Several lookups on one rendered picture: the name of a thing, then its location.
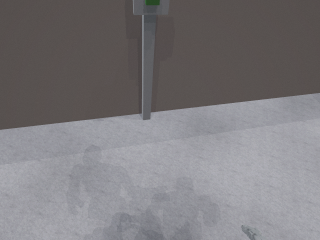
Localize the panel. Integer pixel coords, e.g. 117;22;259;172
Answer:
133;0;170;120

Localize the right robot hand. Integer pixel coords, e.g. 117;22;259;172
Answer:
241;224;268;240

